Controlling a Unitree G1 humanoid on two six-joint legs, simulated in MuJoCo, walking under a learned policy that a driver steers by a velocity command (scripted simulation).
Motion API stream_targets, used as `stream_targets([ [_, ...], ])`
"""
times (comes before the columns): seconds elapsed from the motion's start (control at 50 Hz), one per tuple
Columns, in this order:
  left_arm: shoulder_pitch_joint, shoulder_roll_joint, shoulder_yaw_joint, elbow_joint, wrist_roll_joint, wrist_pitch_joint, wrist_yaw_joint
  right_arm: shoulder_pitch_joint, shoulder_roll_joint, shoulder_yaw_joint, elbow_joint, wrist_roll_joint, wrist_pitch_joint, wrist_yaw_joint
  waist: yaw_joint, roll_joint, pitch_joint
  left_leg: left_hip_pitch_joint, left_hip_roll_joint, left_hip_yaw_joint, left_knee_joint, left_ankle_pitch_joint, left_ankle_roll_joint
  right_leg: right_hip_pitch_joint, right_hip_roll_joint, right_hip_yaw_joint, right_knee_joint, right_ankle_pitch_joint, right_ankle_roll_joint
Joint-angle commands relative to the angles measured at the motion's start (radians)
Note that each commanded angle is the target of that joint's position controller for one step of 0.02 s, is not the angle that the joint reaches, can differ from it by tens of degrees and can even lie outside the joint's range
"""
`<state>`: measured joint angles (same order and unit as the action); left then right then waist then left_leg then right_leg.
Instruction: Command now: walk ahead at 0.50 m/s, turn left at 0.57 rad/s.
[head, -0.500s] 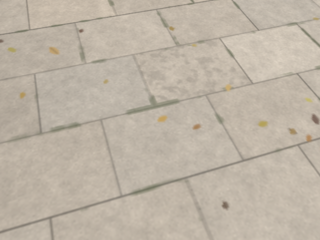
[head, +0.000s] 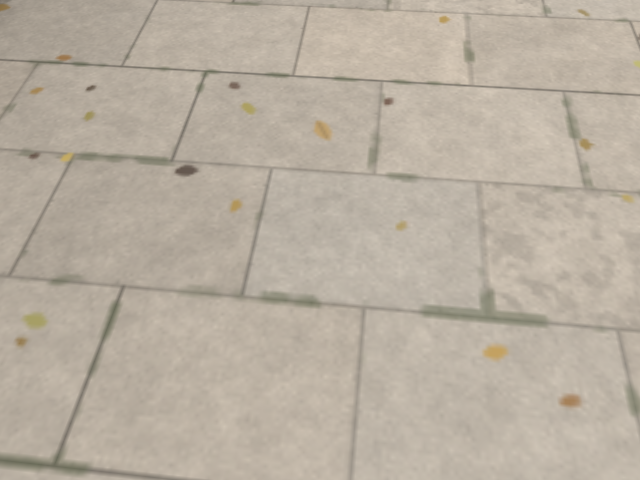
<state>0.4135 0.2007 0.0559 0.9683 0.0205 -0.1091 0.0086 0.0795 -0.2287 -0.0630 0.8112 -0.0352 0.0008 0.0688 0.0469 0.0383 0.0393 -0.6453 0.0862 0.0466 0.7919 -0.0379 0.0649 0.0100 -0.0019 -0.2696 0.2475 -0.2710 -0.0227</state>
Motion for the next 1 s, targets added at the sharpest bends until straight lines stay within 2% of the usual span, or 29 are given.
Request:
stream_targets([
  [0.02, 0.013, 0.151, 0.029, -0.046, 0.0, -0.004, 0.009, -0.112, -0.03, 0.005, -0.095, -0.004, -0.012, 0.01, -0.004, -0.116, 0.059, 0.017, -0.015, 0.056, -0.103, -0.026, 0.024, 0.003, -0.287, 0.071, -0.078, 0.43, -0.107],
  [0.06, 0.027, 0.166, 0.033, -0.038, 0.002, 0.011, 0.014, -0.119, -0.04, 0.001, -0.106, -0.009, -0.012, 0.008, -0.008, -0.124, 0.053, 0.055, -0.047, 0.086, -0.148, -0.111, 0.054, 0.062, -0.295, 0.038, -0.009, 0.594, -0.097],
  [0.1, 0.026, 0.198, 0.04, -0.034, 0.003, 0.028, 0.017, -0.046, -0.06, -0.011, -0.093, -0.013, -0.012, -0.002, -0.043, -0.148, -0.002, 0.168, -0.116, 0.122, -0.176, -0.215, 0.092, 0.103, -0.296, 0.004, 0.159, 0.896, -0.086],
  [0.12, 0.022, 0.211, 0.043, -0.036, 0.002, 0.04, 0.016, 0.051, -0.077, -0.022, -0.067, -0.012, -0.019, -0.009, -0.083, -0.143, -0.062, 0.272, -0.159, 0.128, -0.211, -0.237, 0.115, 0.1, -0.292, -0.006, 0.316, 0.955, -0.082],
  [0.14, 0.01, 0.213, 0.042, -0.047, -0.002, 0.049, 0.012, 0.211, -0.105, -0.04, -0.015, -0.02, -0.03, -0.022, -0.153, -0.097, -0.155, 0.492, -0.183, 0.105, -0.293, -0.193, 0.145, 0.001, -0.272, -0.028, 0.55, 0.844, -0.055],
  [0.16, 0.018, 0.155, 0.027, -0.094, -0.015, 0.048, 0.006, 0.328, -0.21, -0.071, 0.004, -0.033, -0.034, -0.038, -0.187, 0.034, -0.27, 0.791, 0.035, -0.205, -0.333, -0.345, 0.22, -0.306, -0.222, -0.029, 0.87, 0.446, -0.011],
  [0.18, -0.021, 0.116, 0.024, -0.172, -0.012, 0.037, -0.011, 0.288, -0.302, -0.09, -0.02, 0.0, -0.025, -0.045, -0.131, 0.197, -0.318, 0.96, 0.257, -0.738, -0.48, -0.292, 0.335, -0.67, -0.009, 0.102, 1.172, -0.272, 0.046],
  [0.2, -0.15, 0.17, 0.032, -0.201, -0.002, 0.028, -0.015, 0.305, -0.282, -0.085, -0.02, 0.011, -0.012, -0.052, -0.167, 0.025, -0.247, 0.915, 0.245, -0.671, -0.518, -0.177, 0.317, -0.776, -0.051, 0.257, 1.188, -0.2, 0.038],
  [0.22, -0.169, 0.141, 0.021, -0.208, -0.015, 0.016, -0.019, 0.261, -0.235, -0.071, -0.009, 0.018, -0.014, -0.059, -0.131, -0.006, -0.136, 0.798, 0.222, -0.53, -0.515, -0.075, 0.294, -0.78, -0.091, 0.269, 1.131, -0.105, 0.027],
  [0.24, -0.139, 0.133, 0.019, -0.188, -0.013, 0.012, -0.016, 0.214, -0.184, -0.057, -0.01, 0.023, -0.021, -0.062, -0.081, -0.05, -0.068, 0.669, 0.168, -0.435, -0.529, 0.048, 0.25, -0.713, -0.126, 0.276, 1.022, -0.059, 0.023],
  [0.28, -0.099, 0.131, 0.019, -0.176, 0.024, 0.045, -0.016, 0.157, -0.139, -0.04, -0.021, 0.034, -0.039, -0.067, -0.021, -0.033, -0.055, 0.545, 0.086, -0.33, -0.55, 0.153, 0.215, -0.598, -0.144, 0.29, 0.93, -0.045, 0.039],
  [0.3, -0.093, 0.129, 0.02, -0.178, 0.031, 0.061, -0.02, 0.166, -0.137, -0.037, -0.022, 0.037, -0.05, -0.065, -0.015, -0.027, -0.064, 0.526, 0.07, -0.319, -0.556, 0.19, 0.218, -0.579, -0.138, 0.285, 0.911, -0.044, 0.048],
  [0.34, -0.116, 0.121, 0.019, -0.191, 0.027, 0.081, -0.021, 0.197, -0.166, -0.041, -0.014, 0.04, -0.063, -0.062, -0.008, -0.032, -0.045, 0.497, 0.053, -0.281, -0.546, 0.4, 0.215, -0.588, -0.122, 0.269, 0.861, -0.013, 0.069],
  [0.4, -0.197, 0.121, 0.015, -0.224, 0.022, 0.091, -0.016, 0.262, -0.185, -0.043, -0.005, 0.035, -0.059, -0.066, -0.032, -0.007, -0.043, 0.512, 0.024, -0.247, -0.497, 0.621, 0.174, -0.628, -0.095, 0.254, 0.782, 0.058, 0.083],
  [0.5, -0.342, 0.132, 0.003, -0.283, 0.008, 0.096, -0.012, 0.342, -0.189, -0.042, -0.005, 0.035, -0.034, -0.08, -0.09, 0.035, -0.053, 0.617, 0.015, -0.294, -0.429, 0.665, 0.123, -0.683, -0.05, 0.267, 0.625, 0.147, 0.069],
  [0.58, -0.405, 0.149, -0.007, -0.313, 0.0, 0.084, -0.007, 0.371, -0.196, -0.045, -0.012, 0.023, -0.016, -0.093, -0.118, 0.044, -0.049, 0.694, 0.022, -0.355, -0.347, 0.702, 0.114, -0.664, -0.001, 0.284, 0.496, 0.131, 0.044],
  [0.62, -0.36, 0.168, -0.006, -0.306, -0.005, 0.075, -0.001, 0.337, -0.206, -0.048, -0.03, 0.016, -0.01, -0.098, -0.094, 0.052, -0.051, 0.675, 0.014, -0.39, -0.289, 0.699, 0.092, -0.563, 0.02, 0.301, 0.401, 0.102, 0.022],
  [0.66, -0.221, 0.192, 0.001, -0.266, -0.003, 0.062, 0.012, 0.26, -0.218, -0.049, -0.053, 0.023, -0.016, -0.094, -0.02, 0.053, -0.086, 0.614, -0.032, -0.379, -0.18, 0.701, 0.042, -0.339, 0.048, 0.274, 0.234, 0.165, -0.013],
  [0.68, -0.125, 0.202, 0.005, -0.244, 0.007, 0.046, 0.02, 0.237, -0.198, -0.041, -0.064, 0.038, -0.028, -0.088, 0.03, 0.017, -0.134, 0.542, -0.075, -0.355, -0.047, 0.594, 0.011, -0.153, -0.019, 0.313, 0.148, 0.394, -0.044],
  [0.7, -0.06, 0.256, 0.008, -0.255, 0.01, 0.04, 0.028, 0.283, -0.126, -0.02, -0.095, 0.05, -0.038, -0.088, 0.028, -0.159, -0.263, 0.412, -0.173, -0.252, 0.233, -0.002, -0.022, 0.062, -0.292, 0.556, 0.202, 0.888, -0.127],
  [0.72, -0.093, 0.282, 0.015, -0.257, -0.009, 0.06, 0.02, 0.446, -0.123, -0.027, -0.078, 0.057, -0.023, -0.096, -0.065, -0.326, -0.369, 0.288, -0.319, -0.196, 0.397, -0.633, -0.041, 0.12, -0.461, 0.832, 0.192, 1.223, -0.301],
  [0.74, -0.144, 0.192, -0.005, -0.266, -0.03, 0.069, 0.008, 0.463, -0.156, -0.025, -0.013, 0.01, -0.002, -0.101, -0.086, -0.151, -0.295, 0.288, -0.251, -0.257, 0.451, -0.578, -0.038, -0.01, -0.417, 0.82, 0.164, 0.993, -0.301],
  [0.76, -0.216, 0.108, -0.031, -0.271, -0.029, 0.069, 0.002, 0.394, -0.147, -0.02, -0.001, -0.001, 0.01, -0.095, -0.088, -0.081, -0.174, 0.295, -0.222, -0.254, 0.4, -0.521, -0.048, -0.137, -0.335, 0.696, 0.126, 0.767, -0.26],
  [0.78, -0.274, 0.079, -0.046, -0.273, -0.015, 0.076, 0.0, 0.351, -0.129, -0.012, -0.008, -0.001, 0.022, -0.09, -0.103, -0.083, -0.12, 0.31, -0.191, -0.231, 0.309, -0.496, -0.059, -0.209, -0.266, 0.625, 0.079, 0.562, -0.211],
  [0.8, -0.289, 0.1, -0.044, -0.267, -0.01, 0.081, 0.002, 0.319, -0.128, -0.007, -0.018, -0.001, 0.036, -0.083, -0.108, -0.143, -0.078, 0.324, -0.163, -0.184, 0.228, -0.469, -0.07, -0.256, -0.214, 0.578, 0.041, 0.46, -0.185],
  [0.82, -0.287, 0.142, -0.032, -0.255, -0.003, 0.088, 0.002, 0.322, -0.127, -0.003, -0.012, -0.002, 0.045, -0.079, -0.11, -0.188, -0.069, 0.359, -0.165, -0.124, 0.189, -0.446, -0.078, -0.291, -0.164, 0.54, 0.035, 0.44, -0.169],
  [0.88, -0.204, 0.224, 0.004, -0.23, -0.006, 0.102, -0.007, 0.268, -0.13, 0.006, -0.022, 0.012, 0.052, -0.086, -0.077, -0.175, -0.09, 0.326, -0.175, -0.083, 0.091, -0.464, -0.086, -0.236, -0.157, 0.584, 0.037, 0.363, -0.177],
  [0.94, -0.191, 0.234, 0.022, -0.232, -0.009, 0.121, -0.013, 0.195, -0.13, 0.012, -0.042, 0.016, 0.053, -0.093, -0.056, -0.178, -0.084, 0.301, -0.16, -0.091, 0.029, -0.434, -0.079, -0.243, -0.158, 0.652, -0.01, 0.081, -0.181],
  [1.0, -0.202, 0.228, 0.035, -0.239, -0.004, 0.139, -0.019, 0.17, -0.123, 0.017, -0.053, 0.024, 0.041, -0.098, -0.051, -0.187, -0.079, 0.347, -0.166, -0.085, -0.047, -0.407, -0.067, -0.289, -0.141, 0.685, -0.035, -0.033, -0.169],
])
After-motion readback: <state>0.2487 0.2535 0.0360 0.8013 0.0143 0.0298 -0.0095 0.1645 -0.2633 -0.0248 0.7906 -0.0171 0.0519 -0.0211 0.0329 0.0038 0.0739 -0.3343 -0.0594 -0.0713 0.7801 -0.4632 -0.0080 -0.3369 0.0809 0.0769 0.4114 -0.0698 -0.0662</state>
